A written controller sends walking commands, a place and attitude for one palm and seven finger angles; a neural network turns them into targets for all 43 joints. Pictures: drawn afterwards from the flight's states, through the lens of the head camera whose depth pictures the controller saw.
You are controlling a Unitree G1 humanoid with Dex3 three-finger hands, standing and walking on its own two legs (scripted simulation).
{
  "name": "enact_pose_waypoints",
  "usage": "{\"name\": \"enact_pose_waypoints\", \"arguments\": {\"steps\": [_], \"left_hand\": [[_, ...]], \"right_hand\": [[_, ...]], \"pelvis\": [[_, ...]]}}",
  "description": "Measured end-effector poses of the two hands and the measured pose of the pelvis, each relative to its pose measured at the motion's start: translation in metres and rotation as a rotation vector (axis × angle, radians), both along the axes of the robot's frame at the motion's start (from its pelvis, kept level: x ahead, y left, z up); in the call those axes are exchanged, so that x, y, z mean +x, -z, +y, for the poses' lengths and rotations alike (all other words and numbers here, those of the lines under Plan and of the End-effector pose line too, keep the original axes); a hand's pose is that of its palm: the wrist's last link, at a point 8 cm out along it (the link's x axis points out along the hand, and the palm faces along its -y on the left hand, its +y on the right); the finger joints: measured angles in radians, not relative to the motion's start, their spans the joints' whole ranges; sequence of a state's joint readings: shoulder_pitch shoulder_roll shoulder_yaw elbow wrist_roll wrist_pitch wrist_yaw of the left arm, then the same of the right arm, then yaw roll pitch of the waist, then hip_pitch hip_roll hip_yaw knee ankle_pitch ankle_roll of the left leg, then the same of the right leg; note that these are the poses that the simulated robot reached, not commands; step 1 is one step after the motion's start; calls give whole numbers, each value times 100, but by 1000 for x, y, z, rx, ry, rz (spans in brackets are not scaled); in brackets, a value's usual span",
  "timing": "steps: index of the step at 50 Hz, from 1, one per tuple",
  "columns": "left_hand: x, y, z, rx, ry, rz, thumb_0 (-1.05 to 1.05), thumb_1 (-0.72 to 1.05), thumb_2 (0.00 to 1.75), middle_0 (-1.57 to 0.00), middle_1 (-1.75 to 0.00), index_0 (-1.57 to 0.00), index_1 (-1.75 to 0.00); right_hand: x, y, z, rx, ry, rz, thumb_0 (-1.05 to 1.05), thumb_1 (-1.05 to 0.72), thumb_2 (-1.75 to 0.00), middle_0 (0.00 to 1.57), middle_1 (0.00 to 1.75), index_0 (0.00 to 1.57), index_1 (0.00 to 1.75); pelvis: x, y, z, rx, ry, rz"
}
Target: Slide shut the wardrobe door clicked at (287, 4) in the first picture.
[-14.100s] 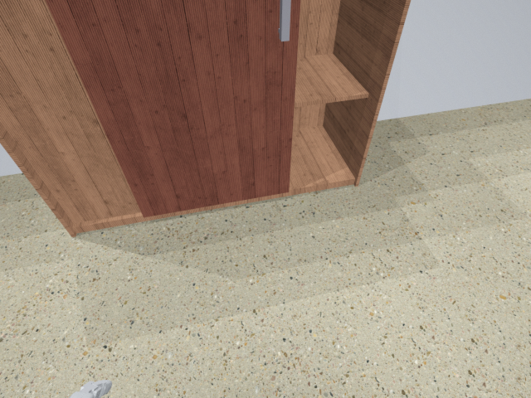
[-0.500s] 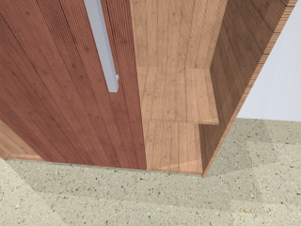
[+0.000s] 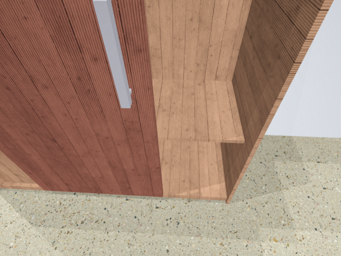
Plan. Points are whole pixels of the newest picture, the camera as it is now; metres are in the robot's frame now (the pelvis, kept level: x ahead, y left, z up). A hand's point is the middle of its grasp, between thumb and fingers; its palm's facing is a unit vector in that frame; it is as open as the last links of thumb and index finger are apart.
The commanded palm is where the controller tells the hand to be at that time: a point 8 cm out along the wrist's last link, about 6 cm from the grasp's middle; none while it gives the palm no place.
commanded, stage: look again from close up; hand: left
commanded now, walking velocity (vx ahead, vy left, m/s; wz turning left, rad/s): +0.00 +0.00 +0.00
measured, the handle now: (118, 57) +0.52 +0.16 +0.21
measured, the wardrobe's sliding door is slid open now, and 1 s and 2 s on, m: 0.38 0.38 0.38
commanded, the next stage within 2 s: raise the hand with hooked fingers in 0.56 s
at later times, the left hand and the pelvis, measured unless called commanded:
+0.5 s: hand out of the picture +0.03 +0.18 -0.17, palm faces +0.02 -0.98 -0.22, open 7.4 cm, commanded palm none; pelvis +0.01 +0.00 +0.00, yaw +0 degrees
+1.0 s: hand (100, 228) +0.17 +0.16 +0.03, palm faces -0.06 -1.00 -0.05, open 8.1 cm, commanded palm +0.12 +0.24 -0.01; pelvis -0.04 -0.03 -0.03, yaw +0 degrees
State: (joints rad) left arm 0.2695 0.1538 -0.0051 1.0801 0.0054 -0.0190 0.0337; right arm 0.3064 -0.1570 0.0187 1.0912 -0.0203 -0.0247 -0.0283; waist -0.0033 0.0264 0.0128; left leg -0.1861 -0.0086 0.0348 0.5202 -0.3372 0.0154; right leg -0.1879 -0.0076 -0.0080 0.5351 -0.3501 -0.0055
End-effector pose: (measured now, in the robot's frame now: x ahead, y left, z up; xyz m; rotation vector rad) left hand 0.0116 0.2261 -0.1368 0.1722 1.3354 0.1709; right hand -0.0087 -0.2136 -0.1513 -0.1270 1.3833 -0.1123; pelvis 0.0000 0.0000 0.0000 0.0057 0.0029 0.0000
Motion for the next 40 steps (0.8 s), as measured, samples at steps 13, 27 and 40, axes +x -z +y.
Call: {"name": "enact_pose_waypoints", "arguments": {"steps": [13,27,40], "left_hand": [[13,2,4,-9,10,9,0,91,90,-20,-30,-20,-30],[11,1,3,-3,-3,30,0,91,90,-20,-30,-20,-30],[128,-109,7,66,-52,-730,1,88,88,-20,-32,-20,-32]], "right_hand": [[21,-6,-7,-32,-5,-18,0,-91,-90,20,30,20,30],[40,-7,-16,-46,-20,-37,0,-91,-90,20,30,20,30],[87,-28,-29,-75,-32,-420,1,-90,-90,20,30,21,30]], "pelvis": [[8,-1,2,5,7,7],[14,-2,-2,5,5,5],[4,1,-8,19,-22,24]]}}
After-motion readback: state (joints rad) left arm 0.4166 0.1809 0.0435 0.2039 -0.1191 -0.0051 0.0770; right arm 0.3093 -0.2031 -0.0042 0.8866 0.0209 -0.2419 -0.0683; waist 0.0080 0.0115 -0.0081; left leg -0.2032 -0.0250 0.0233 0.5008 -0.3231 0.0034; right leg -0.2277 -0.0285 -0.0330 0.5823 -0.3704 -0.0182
